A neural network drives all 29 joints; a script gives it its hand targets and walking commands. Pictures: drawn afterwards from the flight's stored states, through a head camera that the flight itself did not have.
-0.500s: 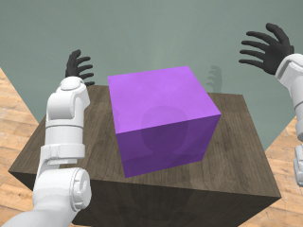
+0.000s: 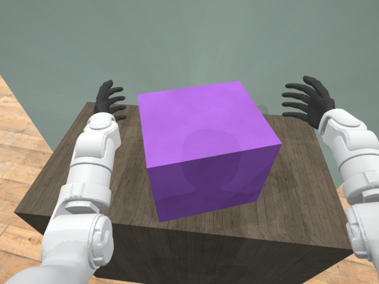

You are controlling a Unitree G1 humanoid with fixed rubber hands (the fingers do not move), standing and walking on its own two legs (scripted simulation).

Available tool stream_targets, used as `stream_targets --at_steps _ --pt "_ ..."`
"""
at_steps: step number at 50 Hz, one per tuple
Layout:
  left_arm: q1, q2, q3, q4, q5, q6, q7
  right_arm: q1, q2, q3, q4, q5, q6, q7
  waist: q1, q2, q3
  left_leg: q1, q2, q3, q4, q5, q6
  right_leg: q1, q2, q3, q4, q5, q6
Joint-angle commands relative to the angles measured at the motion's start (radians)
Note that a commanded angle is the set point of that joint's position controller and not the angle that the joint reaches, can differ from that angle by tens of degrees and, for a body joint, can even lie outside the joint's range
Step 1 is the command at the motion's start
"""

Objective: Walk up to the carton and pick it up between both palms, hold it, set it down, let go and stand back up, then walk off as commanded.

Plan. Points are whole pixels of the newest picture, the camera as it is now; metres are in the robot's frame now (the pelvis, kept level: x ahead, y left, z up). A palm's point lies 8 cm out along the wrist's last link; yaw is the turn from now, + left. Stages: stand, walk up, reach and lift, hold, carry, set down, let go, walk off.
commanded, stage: reach and lift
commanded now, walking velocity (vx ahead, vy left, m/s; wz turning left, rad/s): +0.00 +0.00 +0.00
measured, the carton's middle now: (199, 150) +0.42 +0.01 +0.04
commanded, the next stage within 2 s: none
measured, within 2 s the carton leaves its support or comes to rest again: neither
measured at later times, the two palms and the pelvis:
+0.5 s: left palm (110, 130) +0.40 +0.21 +0.12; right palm (306, 123) +0.43 -0.22 +0.14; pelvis +0.00 +0.00 +0.00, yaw +0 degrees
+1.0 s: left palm (123, 132) +0.40 +0.18 +0.12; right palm (284, 126) +0.44 -0.18 +0.12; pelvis +0.00 +0.00 +0.00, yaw +0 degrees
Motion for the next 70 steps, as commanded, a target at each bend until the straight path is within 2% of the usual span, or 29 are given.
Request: stream_targets --at_steps 1,2,4,5,7,8,9,10,13,15,16,19,23,24,27,29,31,35,41,48,50,52,55,57,59,60,64,66,70 --pt "-0.181 0.039 -0.043 -0.018 -0.042 -0.092 -0.030 -0.332 -0.115 0.009 -0.019 -0.039 -0.081 -0.003 0.124 -0.068 -0.374 -0.158 -0.007 0.003 -0.070 0.172 -0.008 0.228 -0.012 0.026 -0.056 0.177 0.021" --pt "-0.146 0.037 -0.028 0.007 -0.040 -0.096 -0.033 -0.290 -0.100 0.020 0.043 -0.030 -0.071 -0.002 0.143 -0.061 -0.321 -0.168 -0.008 0.015 -0.074 0.173 -0.002 0.223 -0.007 0.026 -0.062 0.169 0.015" --pt "-0.171 0.023 -0.032 -0.084 -0.030 -0.137 -0.024 -0.285 -0.083 0.017 -0.001 -0.030 -0.102 -0.003 0.144 -0.049 -0.438 -0.138 -0.010 0.012 -0.054 0.242 -0.015 0.254 -0.013 0.030 -0.046 0.243 0.022" --pt "-0.160 0.037 -0.017 -0.129 -0.031 -0.157 -0.020 -0.305 -0.087 0.023 -0.066 -0.021 -0.127 -0.002 0.172 -0.042 -0.482 -0.131 -0.004 0.015 -0.045 0.288 -0.015 0.271 -0.008 0.027 -0.031 0.284 0.021" --pt "-0.174 0.032 -0.044 -0.043 -0.036 -0.174 -0.024 -0.296 -0.100 0.011 0.018 -0.034 -0.130 -0.001 0.137 -0.024 -0.399 -0.161 -0.006 0.008 -0.053 0.234 -0.018 0.243 -0.010 0.024 -0.033 0.246 0.017" --pt "-0.141 0.032 -0.048 -0.098 -0.049 -0.190 -0.027 -0.283 -0.092 0.008 -0.061 -0.029 -0.154 -0.007 0.142 -0.045 -0.466 -0.150 -0.006 0.021 -0.035 0.312 -0.018 0.293 -0.003 0.027 -0.013 0.361 0.020" --pt "-0.187 0.024 -0.058 -0.082 -0.056 -0.200 -0.021 -0.311 -0.096 -0.008 -0.032 -0.036 -0.158 -0.005 0.130 -0.033 -0.462 -0.147 -0.002 0.017 -0.041 0.268 -0.020 0.251 -0.003 0.023 -0.027 0.279 0.018" --pt "-0.160 0.046 -0.041 -0.045 -0.073 -0.214 -0.026 -0.323 -0.088 0.007 -0.085 -0.032 -0.168 -0.008 0.159 -0.081 -0.464 -0.196 -0.009 0.027 -0.038 0.239 -0.004 0.283 -0.013 0.041 -0.029 0.284 0.024" --pt "-0.160 -0.007 -0.088 -0.024 -0.064 -0.222 -0.026 -0.303 -0.089 -0.001 -0.031 -0.031 -0.175 -0.012 0.114 -0.015 -0.429 -0.151 -0.003 0.010 -0.044 0.235 -0.023 0.217 -0.010 0.013 -0.037 0.225 0.016" --pt "-0.193 0.008 -0.076 -0.033 -0.080 -0.229 -0.024 -0.342 -0.095 -0.002 -0.045 -0.034 -0.181 -0.013 0.121 -0.043 -0.444 -0.161 0.000 0.017 -0.034 0.241 -0.016 0.198 -0.009 0.017 -0.034 0.234 0.019" --pt "-0.175 0.033 -0.048 -0.019 -0.063 -0.236 -0.026 -0.330 -0.081 0.009 -0.046 -0.034 -0.182 -0.019 0.153 -0.044 -0.442 -0.187 -0.009 0.027 -0.036 0.220 -0.012 0.235 -0.020 0.037 -0.044 0.234 0.021" --pt "-0.188 0.023 -0.054 -0.060 -0.075 -0.233 -0.013 -0.346 -0.111 -0.010 -0.084 -0.038 -0.192 -0.024 0.132 -0.044 -0.492 -0.141 -0.001 0.016 -0.040 0.263 -0.016 0.198 -0.009 0.016 -0.038 0.244 0.029" --pt "-0.177 -0.023 -0.082 0.009 -0.069 -0.236 -0.015 -0.316 -0.062 0.006 0.006 -0.045 -0.183 -0.019 0.118 -0.038 -0.437 -0.142 0.003 0.014 -0.029 0.253 -0.019 0.156 0.001 0.001 -0.041 0.209 0.021" --pt "-0.172 0.002 -0.061 0.018 -0.078 -0.242 -0.016 -0.335 -0.043 0.021 -0.026 -0.034 -0.182 -0.022 0.152 -0.057 -0.432 -0.162 0.002 0.019 -0.036 0.228 -0.007 0.166 -0.007 0.014 -0.054 0.170 0.022" --pt "-0.193 -0.068 -0.088 -0.014 -0.064 -0.263 -0.018 -0.322 0.010 0.011 -0.023 -0.047 -0.196 -0.021 0.121 -0.023 -0.452 -0.164 -0.004 0.011 -0.028 0.251 -0.017 0.172 -0.013 0.015 -0.048 0.208 0.024" --pt "-0.161 -0.068 -0.064 -0.020 -0.058 -0.267 -0.012 -0.305 0.026 0.014 -0.018 -0.053 -0.203 -0.022 0.155 -0.037 -0.456 -0.139 0.003 0.018 -0.028 0.270 -0.011 0.176 -0.003 0.006 -0.053 0.211 0.023" --pt "-0.192 -0.082 -0.073 -0.045 -0.048 -0.269 -0.008 -0.317 0.021 -0.013 -0.011 -0.082 -0.205 -0.026 0.118 -0.027 -0.492 -0.128 0.004 0.008 -0.030 0.267 -0.018 0.159 -0.011 0.013 -0.056 0.212 0.023" --pt "-0.190 -0.060 -0.013 -0.060 -0.006 -0.289 -0.002 -0.328 0.053 -0.054 -0.078 -0.124 -0.224 -0.057 0.133 -0.053 -0.511 -0.177 -0.007 0.027 -0.033 0.271 -0.009 0.237 -0.016 0.023 -0.041 0.287 0.029" --pt "-0.168 -0.144 -0.065 -0.129 0.021 -0.255 0.019 -0.308 0.021 -0.120 0.001 -0.148 -0.238 -0.091 0.075 0.042 -0.542 0.000 0.013 -0.003 -0.006 0.417 -0.053 0.141 0.022 -0.037 -0.042 0.339 0.001" --pt "-0.138 -0.167 -0.046 -0.122 0.016 -0.234 0.016 -0.315 0.086 -0.033 -0.055 -0.105 -0.225 -0.108 0.110 -0.034 -0.549 0.003 0.009 0.008 0.015 0.443 -0.034 0.184 0.017 -0.015 -0.047 0.408 0.016" --pt "-0.196 -0.163 -0.040 -0.091 0.023 -0.239 0.020 -0.327 0.095 -0.052 0.041 -0.122 -0.200 -0.106 0.100 -0.024 -0.457 -0.046 0.006 -0.001 -0.019 0.324 -0.026 0.173 0.012 -0.013 -0.058 0.276 0.012" --pt "-0.256 -0.150 -0.036 -0.132 0.009 -0.251 0.029 -0.411 0.082 -0.082 -0.053 -0.122 -0.209 -0.112 0.108 -0.045 -0.510 -0.081 0.006 -0.001 -0.025 0.289 -0.017 0.172 0.012 -0.010 -0.057 0.251 0.008" --pt "-0.276 -0.140 -0.039 -0.082 -0.008 -0.266 0.035 -0.423 0.110 -0.085 -0.030 -0.134 -0.210 -0.113 0.102 -0.072 -0.490 -0.099 0.004 0.004 -0.027 0.234 -0.008 0.153 0.004 -0.012 -0.061 0.185 0.010" --pt "-0.270 -0.109 -0.005 -0.001 -0.015 -0.272 0.027 -0.432 0.161 -0.049 -0.047 -0.140 -0.192 -0.119 0.148 -0.127 -0.439 -0.184 -0.006 0.021 -0.034 0.148 0.023 0.193 -0.018 0.031 -0.068 0.128 0.024" --pt "-0.268 -0.144 -0.062 -0.001 -0.030 -0.277 0.040 -0.409 0.140 -0.094 0.008 -0.145 -0.183 -0.109 0.107 -0.072 -0.390 -0.164 0.008 0.003 -0.056 0.110 0.010 0.125 -0.009 0.000 -0.069 0.045 0.010" --pt "-0.252 -0.149 -0.058 0.043 -0.032 -0.274 0.028 -0.402 0.169 -0.061 0.016 -0.137 -0.173 -0.110 0.123 -0.114 -0.361 -0.180 0.001 0.014 -0.053 0.093 0.018 0.143 -0.014 0.009 -0.080 0.028 0.011" --pt "-0.273 -0.152 -0.067 -0.009 -0.026 -0.280 0.043 -0.404 0.149 -0.103 0.021 -0.159 -0.177 -0.109 0.093 -0.076 -0.442 -0.133 0.005 0.007 -0.048 0.133 0.003 0.117 -0.003 -0.009 -0.072 0.068 0.008" --pt "-0.303 -0.171 -0.073 -0.021 -0.024 -0.286 0.041 -0.398 0.191 -0.081 0.024 -0.145 -0.168 -0.103 0.105 -0.050 -0.427 -0.144 0.002 0.010 -0.048 0.111 0.004 0.126 -0.015 0.007 -0.083 0.042 0.011" --pt "-0.293 -0.171 -0.075 -0.020 -0.032 -0.300 0.038 -0.424 0.169 -0.111 -0.026 -0.160 -0.184 -0.113 0.093 -0.080 -0.481 -0.123 0.007 0.002 -0.039 0.191 0.003 0.129 0.001 -0.012 -0.065 0.142 0.010"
